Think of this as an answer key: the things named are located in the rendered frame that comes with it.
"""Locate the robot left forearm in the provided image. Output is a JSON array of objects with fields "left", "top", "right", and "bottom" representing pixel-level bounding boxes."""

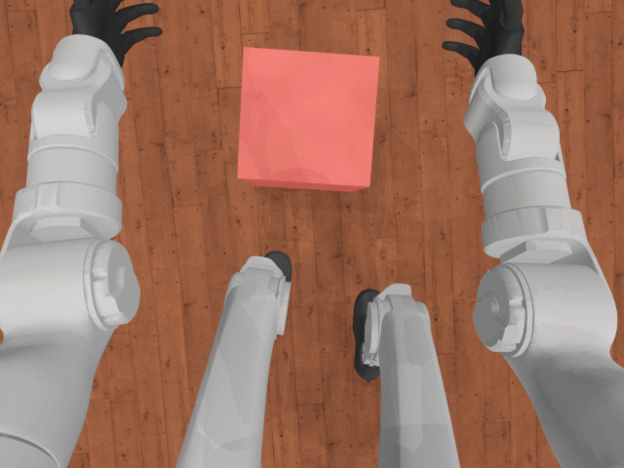
[{"left": 0, "top": 34, "right": 127, "bottom": 330}]

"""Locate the carton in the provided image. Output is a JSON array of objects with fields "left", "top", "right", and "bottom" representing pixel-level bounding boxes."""
[{"left": 237, "top": 47, "right": 379, "bottom": 192}]

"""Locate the left robot hand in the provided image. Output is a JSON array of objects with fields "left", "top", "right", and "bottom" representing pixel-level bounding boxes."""
[{"left": 69, "top": 0, "right": 163, "bottom": 67}]

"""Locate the right robot upper arm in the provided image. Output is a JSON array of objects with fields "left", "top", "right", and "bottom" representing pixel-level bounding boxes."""
[{"left": 473, "top": 262, "right": 624, "bottom": 468}]

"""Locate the robot right forearm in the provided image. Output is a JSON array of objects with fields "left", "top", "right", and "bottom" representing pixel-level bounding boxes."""
[{"left": 463, "top": 54, "right": 617, "bottom": 344}]

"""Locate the left robot upper arm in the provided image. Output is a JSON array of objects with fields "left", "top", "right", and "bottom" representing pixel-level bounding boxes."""
[{"left": 0, "top": 236, "right": 140, "bottom": 468}]

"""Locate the robot left shin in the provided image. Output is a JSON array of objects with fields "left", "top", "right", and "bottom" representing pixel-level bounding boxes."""
[{"left": 224, "top": 256, "right": 284, "bottom": 303}]

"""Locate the right robot hand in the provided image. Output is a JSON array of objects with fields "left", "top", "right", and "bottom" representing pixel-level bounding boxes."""
[{"left": 442, "top": 0, "right": 525, "bottom": 78}]

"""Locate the right robot thigh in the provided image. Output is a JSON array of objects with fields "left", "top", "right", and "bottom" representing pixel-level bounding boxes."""
[{"left": 366, "top": 294, "right": 460, "bottom": 468}]

